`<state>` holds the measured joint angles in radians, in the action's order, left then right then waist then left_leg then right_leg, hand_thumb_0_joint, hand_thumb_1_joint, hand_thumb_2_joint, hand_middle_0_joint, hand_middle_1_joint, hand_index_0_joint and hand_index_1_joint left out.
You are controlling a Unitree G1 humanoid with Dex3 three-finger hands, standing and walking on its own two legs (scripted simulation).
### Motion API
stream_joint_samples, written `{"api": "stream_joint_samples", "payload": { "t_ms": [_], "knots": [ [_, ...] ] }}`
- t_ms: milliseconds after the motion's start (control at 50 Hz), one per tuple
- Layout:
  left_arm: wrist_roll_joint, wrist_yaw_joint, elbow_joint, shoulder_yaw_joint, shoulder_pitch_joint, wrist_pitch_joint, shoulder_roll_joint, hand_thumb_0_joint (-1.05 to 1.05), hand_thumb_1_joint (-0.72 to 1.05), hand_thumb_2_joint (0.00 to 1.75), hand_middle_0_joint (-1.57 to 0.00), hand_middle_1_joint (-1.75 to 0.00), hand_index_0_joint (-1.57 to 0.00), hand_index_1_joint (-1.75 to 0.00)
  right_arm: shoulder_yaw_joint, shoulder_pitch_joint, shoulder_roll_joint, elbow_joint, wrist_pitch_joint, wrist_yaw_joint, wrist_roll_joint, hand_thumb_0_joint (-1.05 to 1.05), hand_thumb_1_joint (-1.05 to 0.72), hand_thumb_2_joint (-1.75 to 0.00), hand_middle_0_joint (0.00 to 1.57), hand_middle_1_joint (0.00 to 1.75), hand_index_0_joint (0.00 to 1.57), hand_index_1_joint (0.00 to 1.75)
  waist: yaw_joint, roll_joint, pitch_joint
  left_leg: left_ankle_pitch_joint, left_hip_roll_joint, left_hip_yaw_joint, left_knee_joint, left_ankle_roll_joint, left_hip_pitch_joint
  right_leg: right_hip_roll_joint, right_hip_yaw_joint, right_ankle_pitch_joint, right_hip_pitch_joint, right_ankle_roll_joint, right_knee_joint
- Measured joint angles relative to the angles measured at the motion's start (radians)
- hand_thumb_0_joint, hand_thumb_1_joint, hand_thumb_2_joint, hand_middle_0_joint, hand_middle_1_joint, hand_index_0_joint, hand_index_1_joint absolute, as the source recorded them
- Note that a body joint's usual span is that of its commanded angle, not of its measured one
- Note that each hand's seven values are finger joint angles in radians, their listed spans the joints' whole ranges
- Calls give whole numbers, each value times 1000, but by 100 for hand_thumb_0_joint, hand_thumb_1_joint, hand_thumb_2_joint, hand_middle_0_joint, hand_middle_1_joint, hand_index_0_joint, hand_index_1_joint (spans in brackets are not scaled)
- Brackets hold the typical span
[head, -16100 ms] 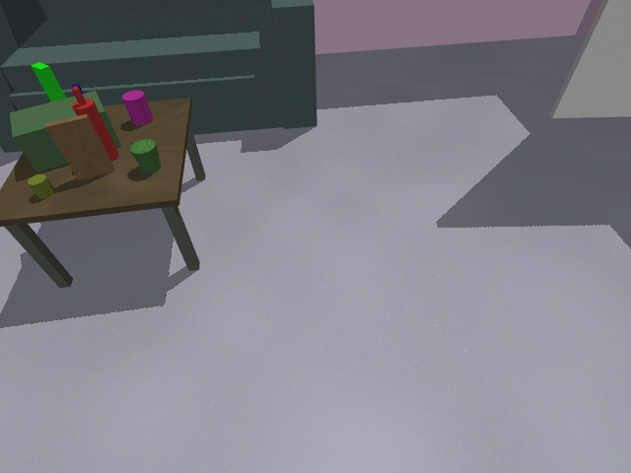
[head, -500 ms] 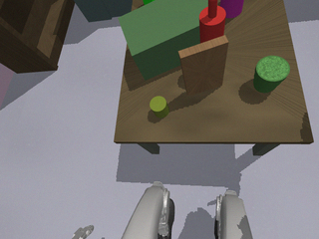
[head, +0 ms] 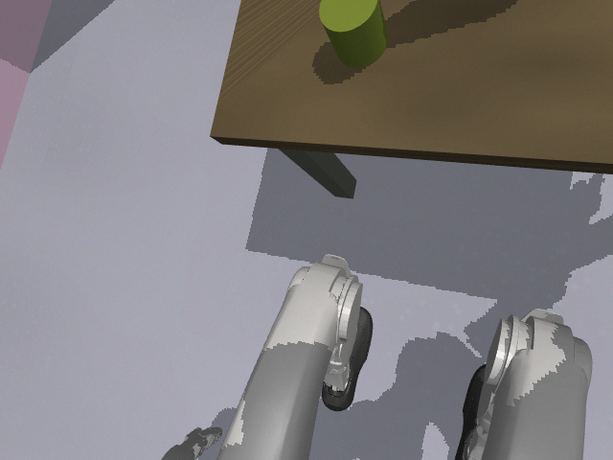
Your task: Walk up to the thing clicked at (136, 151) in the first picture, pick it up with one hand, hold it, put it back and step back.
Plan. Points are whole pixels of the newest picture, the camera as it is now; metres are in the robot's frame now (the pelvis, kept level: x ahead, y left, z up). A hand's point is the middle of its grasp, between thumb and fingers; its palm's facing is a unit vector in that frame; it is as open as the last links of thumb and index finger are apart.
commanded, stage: close in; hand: right
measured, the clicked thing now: out of the picture +0.63 -0.28 +0.04
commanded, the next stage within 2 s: rest palm in 0.60 s
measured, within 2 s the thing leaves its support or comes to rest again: leaves its support in 1.98 s
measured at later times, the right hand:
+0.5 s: hand out of the picture +0.62 -0.30 +0.04, palm faces +0.25 +0.97 -0.02, open 17.8 cm
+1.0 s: hand out of the picture +0.62 -0.29 +0.05, palm faces +0.26 +0.96 -0.03, open 17.4 cm
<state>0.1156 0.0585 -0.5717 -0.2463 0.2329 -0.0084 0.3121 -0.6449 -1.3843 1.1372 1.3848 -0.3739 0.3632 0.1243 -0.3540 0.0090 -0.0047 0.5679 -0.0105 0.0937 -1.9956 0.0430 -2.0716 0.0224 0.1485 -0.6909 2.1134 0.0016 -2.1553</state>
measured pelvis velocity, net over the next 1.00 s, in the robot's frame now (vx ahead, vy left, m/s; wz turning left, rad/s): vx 0.01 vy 0.00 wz -0.03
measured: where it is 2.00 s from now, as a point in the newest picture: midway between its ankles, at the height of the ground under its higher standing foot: (406, 407)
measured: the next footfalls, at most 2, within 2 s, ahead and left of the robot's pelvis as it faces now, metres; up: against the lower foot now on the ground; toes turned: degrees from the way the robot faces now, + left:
none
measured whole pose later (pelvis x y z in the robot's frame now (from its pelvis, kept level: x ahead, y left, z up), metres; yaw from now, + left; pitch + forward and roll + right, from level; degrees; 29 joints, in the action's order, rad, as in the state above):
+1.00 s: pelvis +0.01 +0.00 +0.00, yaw -2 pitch +38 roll +8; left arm 0.07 0.05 -0.52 -0.17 0.26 -0.11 0.32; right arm -0.51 -1.32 0.85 1.16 -0.23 0.16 0.07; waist -0.31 -0.03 0.05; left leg 0.60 -0.02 0.07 -2.02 0.03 -2.09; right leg 0.01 0.12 -0.70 2.11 0.01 -2.14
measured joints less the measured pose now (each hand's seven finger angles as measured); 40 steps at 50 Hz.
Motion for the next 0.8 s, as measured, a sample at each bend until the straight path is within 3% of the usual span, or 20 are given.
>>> {"api": "stream_joint_samples", "payload": {
  "t_ms": [120, 300, 500, 800],
  "knots": [
    [-4, 4, 8, -4, 42, -48, -5, 0, 90, 88, -20, -29, -21, -29, 62, -23, -29, -107, 78, -62, 36, -1, 60, -3, 3, 5, 4, 5, -15, 8, -16, -11, -2, 2, -46, 0, -55, -6, 6, 11, 60, 0, -51],
    [-31, -2, 18, 9, 69, -73, -1, 0, 90, 88, -20, -29, -21, -29, 132, -4, -110, -164, 151, -110, -13, -1, 60, -4, 2, 5, 3, 6, -7, -20, 17, -6, -6, 4, -32, 0, -41, -10, 7, 10, 49, -3, -36],
    [-38, -5, 52, 35, 50, -92, 22, 0, 90, 87, -20, -30, -21, -29, 134, 25, -183, -172, 145, -156, -34, -1, 61, -5, 1, 6, 3, 6, -1, -37, 31, 6, -8, -8, -25, 2, -31, -9, -8, 1, 33, -7, -20],
    [-36, -8, 45, 57, 30, -103, 4, 0, 89, 88, -20, -29, -20, -30, 144, 29, -248, -230, 153, -197, -40, -1, 59, -7, 0, 6, 1, 6, 27, -30, 34, 27, -13, -20, -32, -9, -32, -11, -21, -12, 17, 6, -3]
  ]
}}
